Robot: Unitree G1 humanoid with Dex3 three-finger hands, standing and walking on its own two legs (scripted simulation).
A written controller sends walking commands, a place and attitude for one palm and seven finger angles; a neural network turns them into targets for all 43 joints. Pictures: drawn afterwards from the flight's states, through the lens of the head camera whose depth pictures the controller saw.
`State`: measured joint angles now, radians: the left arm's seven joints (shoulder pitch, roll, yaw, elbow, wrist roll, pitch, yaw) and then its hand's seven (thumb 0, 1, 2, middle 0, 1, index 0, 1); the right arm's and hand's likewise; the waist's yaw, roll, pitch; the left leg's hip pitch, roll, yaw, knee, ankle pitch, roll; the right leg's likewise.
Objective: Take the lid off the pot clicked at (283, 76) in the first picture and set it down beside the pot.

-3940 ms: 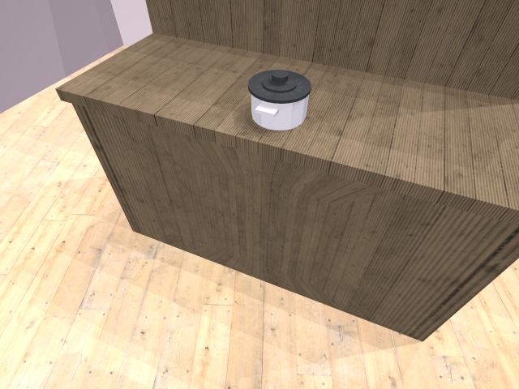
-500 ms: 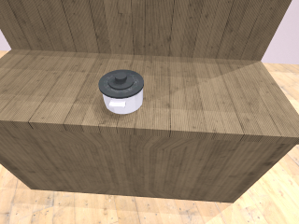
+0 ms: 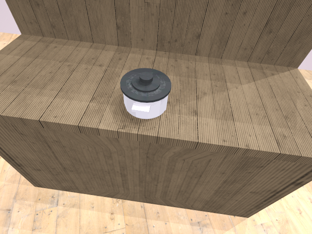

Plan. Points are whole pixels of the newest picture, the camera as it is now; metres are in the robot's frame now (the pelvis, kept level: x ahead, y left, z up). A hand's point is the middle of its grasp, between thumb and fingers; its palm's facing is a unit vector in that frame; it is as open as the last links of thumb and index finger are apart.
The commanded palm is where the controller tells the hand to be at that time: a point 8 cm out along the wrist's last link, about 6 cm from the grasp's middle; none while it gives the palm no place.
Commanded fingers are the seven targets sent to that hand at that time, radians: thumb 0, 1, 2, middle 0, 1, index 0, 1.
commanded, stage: come to a stop and stand still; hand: left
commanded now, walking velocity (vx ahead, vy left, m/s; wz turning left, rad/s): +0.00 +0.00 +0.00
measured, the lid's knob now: (146, 77) +0.53 +0.09 +0.11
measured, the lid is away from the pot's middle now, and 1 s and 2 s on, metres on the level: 0.00 0.00 0.00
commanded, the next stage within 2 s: look again from close up in 0.18 s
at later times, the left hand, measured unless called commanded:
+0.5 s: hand out of the picture +0.00 +0.18 -0.17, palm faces +0.01 -0.97 -0.23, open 7.4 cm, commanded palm none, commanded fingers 0.00 0.90 0.90 -0.20 -0.30 -0.20 -0.30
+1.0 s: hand out of the picture +0.00 +0.16 -0.18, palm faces +0.01 -0.98 -0.20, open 7.4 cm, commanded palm none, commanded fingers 0.00 0.90 0.90 -0.20 -0.30 -0.20 -0.30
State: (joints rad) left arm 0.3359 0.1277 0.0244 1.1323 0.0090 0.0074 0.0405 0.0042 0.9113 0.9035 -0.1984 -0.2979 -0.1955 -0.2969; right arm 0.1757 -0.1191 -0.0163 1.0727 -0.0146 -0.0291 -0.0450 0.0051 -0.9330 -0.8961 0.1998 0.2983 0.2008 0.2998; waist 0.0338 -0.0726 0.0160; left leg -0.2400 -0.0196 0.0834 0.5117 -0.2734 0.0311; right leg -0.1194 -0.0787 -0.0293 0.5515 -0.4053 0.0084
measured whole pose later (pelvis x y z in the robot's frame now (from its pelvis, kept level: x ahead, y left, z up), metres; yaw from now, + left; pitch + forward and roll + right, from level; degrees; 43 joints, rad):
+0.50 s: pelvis -0.02 +0.00 +0.00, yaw +0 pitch +0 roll +0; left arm 0.28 0.16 -0.01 1.04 0.01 -0.01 0.04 0.00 0.91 0.90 -0.20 -0.30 -0.20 -0.30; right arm 0.27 -0.20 -0.01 1.03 -0.02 0.01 -0.01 0.00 -0.91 -0.90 0.20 0.30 0.20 0.30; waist -0.01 0.03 0.04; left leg -0.32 0.02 0.06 0.61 -0.30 0.02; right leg -0.14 -0.04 -0.04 0.54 -0.40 0.03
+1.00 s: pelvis -0.01 -0.02 +0.00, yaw -1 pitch +0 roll +0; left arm 0.29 0.18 -0.01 1.04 0.01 0.00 0.04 0.00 0.91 0.90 -0.20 -0.30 -0.20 -0.30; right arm 0.23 -0.16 0.00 1.06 -0.01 -0.01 -0.02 0.01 -0.91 -0.90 0.20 0.30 0.20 0.30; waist 0.00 -0.03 0.02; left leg -0.28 0.04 0.07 0.57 -0.28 -0.01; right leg -0.12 -0.02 -0.04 0.53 -0.40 0.00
